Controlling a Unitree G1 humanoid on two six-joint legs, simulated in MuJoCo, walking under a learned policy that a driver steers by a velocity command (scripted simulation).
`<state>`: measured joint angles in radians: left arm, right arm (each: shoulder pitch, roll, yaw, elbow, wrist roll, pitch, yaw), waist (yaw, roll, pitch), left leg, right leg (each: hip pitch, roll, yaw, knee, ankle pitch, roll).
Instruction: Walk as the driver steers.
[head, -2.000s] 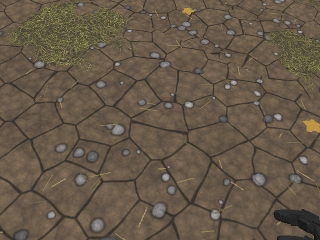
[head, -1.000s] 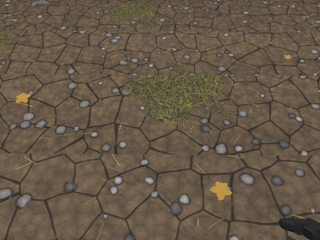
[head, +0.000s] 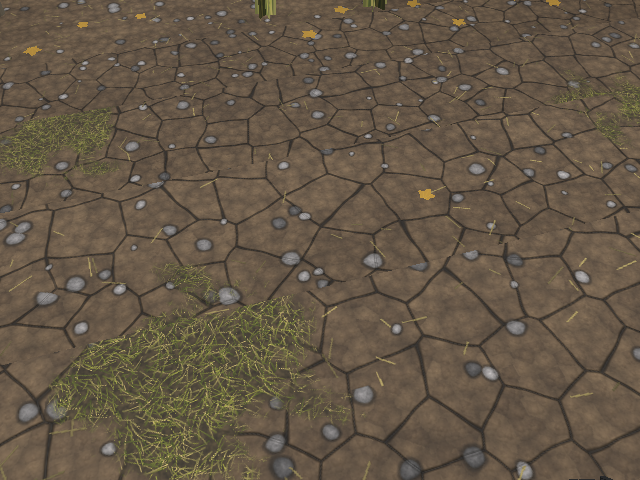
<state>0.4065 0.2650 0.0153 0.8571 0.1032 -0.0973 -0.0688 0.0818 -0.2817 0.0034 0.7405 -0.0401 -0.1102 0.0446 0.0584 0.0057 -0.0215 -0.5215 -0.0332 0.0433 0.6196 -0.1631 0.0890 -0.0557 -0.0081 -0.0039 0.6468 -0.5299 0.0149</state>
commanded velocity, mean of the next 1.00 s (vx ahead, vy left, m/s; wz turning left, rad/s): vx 0.50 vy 0.00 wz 0.51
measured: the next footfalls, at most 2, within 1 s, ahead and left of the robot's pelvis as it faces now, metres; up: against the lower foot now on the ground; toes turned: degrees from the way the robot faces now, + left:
right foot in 0.58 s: +0.54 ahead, -0.08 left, -0.16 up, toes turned +14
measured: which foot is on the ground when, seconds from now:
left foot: down 0.00-0.58, up 0.60-1.00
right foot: up 0.00-0.56, down 0.58-1.00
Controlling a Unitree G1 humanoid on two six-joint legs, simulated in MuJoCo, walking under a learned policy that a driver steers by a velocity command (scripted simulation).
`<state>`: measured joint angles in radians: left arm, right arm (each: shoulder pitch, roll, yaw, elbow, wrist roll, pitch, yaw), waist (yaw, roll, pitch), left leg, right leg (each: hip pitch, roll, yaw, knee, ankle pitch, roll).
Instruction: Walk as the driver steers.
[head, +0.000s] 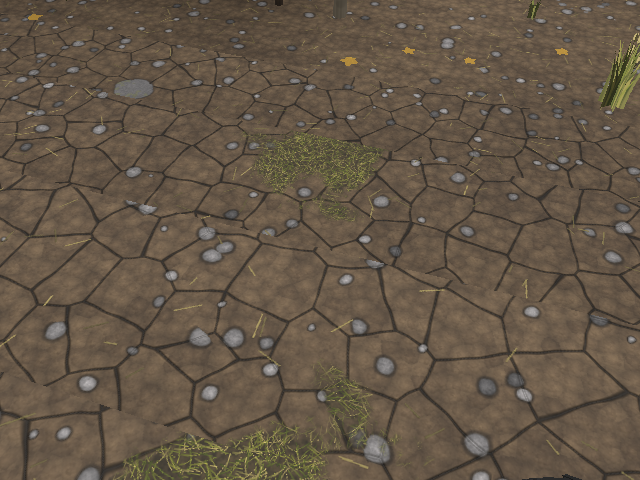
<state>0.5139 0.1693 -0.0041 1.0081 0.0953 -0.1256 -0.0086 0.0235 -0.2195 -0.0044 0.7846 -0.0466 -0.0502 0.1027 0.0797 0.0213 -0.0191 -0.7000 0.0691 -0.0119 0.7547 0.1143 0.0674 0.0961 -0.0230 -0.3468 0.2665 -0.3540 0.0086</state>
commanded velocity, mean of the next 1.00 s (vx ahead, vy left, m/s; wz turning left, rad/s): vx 0.50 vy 0.00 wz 0.12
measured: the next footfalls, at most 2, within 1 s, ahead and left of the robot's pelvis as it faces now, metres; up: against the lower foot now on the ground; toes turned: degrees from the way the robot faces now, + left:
left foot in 0.12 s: +0.22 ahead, +0.14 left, +0.00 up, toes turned +5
right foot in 0.52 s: +0.42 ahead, -0.06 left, +0.00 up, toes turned +4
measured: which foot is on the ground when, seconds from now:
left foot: up 0.00-0.10, down 0.12-0.54, up 0.56-1.00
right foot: down 0.00-0.16, up 0.18-0.50, down 0.52-1.00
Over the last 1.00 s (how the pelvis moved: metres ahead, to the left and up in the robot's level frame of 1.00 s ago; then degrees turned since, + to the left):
0.56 0.04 -0.15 34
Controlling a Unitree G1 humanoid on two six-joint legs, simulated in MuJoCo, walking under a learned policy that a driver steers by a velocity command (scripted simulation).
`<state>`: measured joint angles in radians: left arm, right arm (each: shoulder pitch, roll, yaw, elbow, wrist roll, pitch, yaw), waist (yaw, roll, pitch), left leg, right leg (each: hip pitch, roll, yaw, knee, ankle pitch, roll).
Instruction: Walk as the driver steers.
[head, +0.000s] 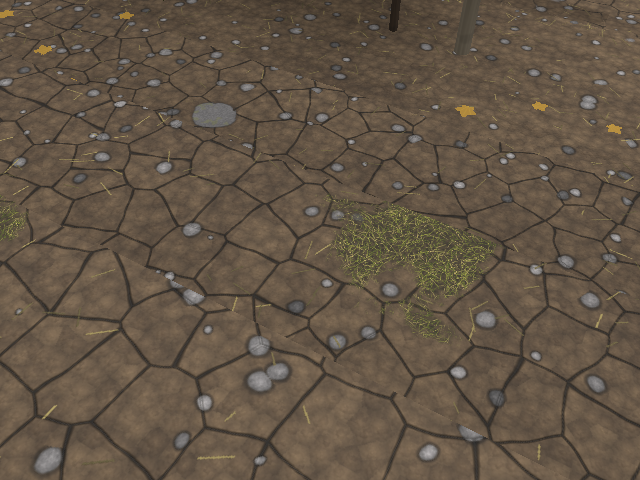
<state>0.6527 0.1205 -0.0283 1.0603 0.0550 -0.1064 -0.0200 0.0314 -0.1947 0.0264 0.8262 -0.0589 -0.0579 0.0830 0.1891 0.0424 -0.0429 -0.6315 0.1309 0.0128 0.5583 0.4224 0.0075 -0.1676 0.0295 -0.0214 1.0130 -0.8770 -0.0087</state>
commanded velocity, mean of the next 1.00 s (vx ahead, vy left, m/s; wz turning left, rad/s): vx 0.50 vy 0.00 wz -0.40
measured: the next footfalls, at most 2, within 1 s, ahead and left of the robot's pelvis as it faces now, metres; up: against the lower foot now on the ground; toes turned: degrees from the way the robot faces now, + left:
left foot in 0.06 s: +0.21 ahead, +0.14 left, -0.17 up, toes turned +7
right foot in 0.66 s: +0.52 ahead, -0.14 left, -0.17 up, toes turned -16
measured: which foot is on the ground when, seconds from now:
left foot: up 0.00-0.04, down 0.06-0.70, up 0.72-1.00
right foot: down 0.00-0.06, up 0.08-0.64, down 0.66-1.00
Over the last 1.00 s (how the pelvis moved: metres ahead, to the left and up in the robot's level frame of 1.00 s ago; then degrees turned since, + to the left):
0.55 0.09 -0.10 5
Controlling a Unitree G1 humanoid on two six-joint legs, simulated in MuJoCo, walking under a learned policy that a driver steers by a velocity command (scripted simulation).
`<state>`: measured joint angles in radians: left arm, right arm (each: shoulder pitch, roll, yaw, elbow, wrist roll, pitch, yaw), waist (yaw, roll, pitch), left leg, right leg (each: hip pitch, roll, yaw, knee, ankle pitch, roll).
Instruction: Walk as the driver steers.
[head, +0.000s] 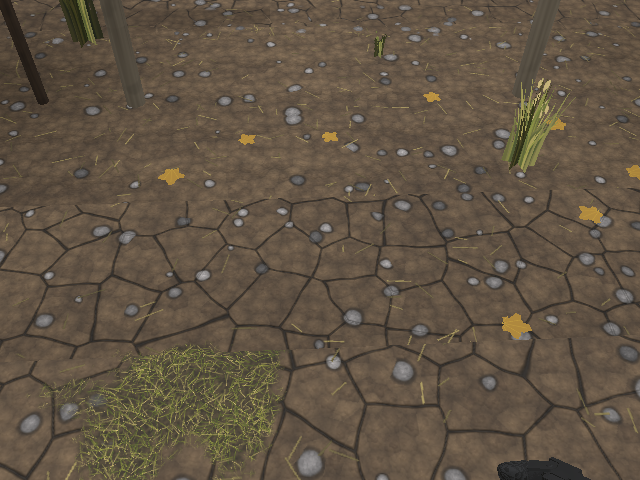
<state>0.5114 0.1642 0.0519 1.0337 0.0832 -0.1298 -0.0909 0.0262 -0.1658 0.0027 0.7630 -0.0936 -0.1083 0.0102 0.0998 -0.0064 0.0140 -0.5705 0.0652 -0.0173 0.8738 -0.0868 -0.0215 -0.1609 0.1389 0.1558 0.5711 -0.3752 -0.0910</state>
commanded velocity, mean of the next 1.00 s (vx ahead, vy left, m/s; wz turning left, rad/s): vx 0.50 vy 0.00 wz -0.26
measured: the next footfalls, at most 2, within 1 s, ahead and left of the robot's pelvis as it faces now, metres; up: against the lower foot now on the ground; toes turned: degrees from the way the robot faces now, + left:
left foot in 0.04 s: +0.10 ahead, +0.13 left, +0.00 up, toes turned +0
right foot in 0.48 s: +0.42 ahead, -0.19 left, -0.16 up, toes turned -23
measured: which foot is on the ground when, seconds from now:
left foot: up 0.00-0.02, down 0.04-0.46, up 0.48-0.94, down 0.96-1.00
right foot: down 0.00-0.04, up 0.06-0.46, down 0.48-1.00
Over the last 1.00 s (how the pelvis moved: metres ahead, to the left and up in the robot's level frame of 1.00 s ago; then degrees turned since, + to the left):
0.58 -0.07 -0.07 -28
